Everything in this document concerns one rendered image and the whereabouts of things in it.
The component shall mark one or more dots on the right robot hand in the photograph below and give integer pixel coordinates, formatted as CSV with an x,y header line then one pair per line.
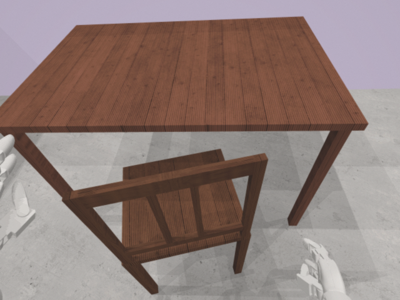
x,y
325,276

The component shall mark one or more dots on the table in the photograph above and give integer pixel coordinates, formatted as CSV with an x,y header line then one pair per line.
x,y
258,74

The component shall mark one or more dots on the left robot hand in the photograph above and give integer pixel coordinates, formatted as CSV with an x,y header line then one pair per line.
x,y
16,220

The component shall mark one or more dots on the chair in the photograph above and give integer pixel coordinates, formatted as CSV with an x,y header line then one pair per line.
x,y
174,206

